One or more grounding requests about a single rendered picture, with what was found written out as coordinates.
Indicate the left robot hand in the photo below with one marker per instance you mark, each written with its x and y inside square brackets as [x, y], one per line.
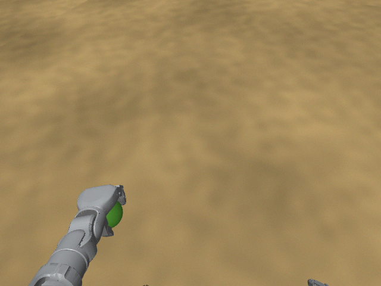
[103, 197]

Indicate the ball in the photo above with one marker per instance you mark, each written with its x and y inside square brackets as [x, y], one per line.
[115, 215]

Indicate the left robot arm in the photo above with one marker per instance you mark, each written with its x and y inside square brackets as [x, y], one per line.
[70, 260]

